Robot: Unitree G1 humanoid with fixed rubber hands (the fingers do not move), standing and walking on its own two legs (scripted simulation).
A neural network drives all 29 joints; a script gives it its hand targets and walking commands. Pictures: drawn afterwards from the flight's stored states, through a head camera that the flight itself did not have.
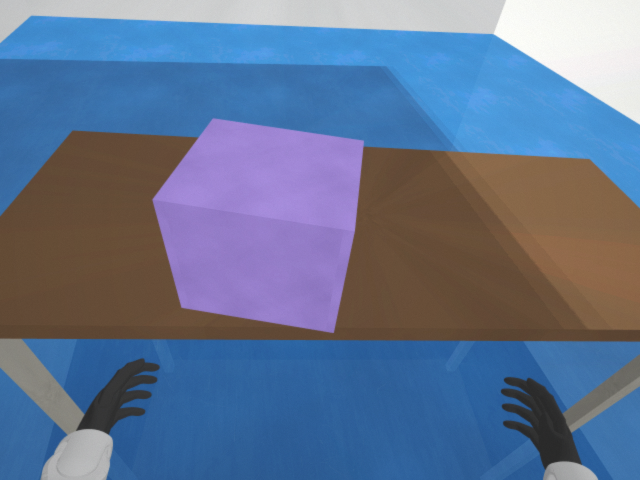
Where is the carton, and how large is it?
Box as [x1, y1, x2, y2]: [152, 118, 363, 332]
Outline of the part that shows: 213,118 152,199 181,307 333,332 354,232 363,141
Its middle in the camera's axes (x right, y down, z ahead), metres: -0.08 -0.03 +0.69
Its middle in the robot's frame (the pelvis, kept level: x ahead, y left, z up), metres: +0.54 +0.09 +0.01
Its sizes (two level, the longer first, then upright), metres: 0.276 0.246 0.244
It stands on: a table, 0.66 m high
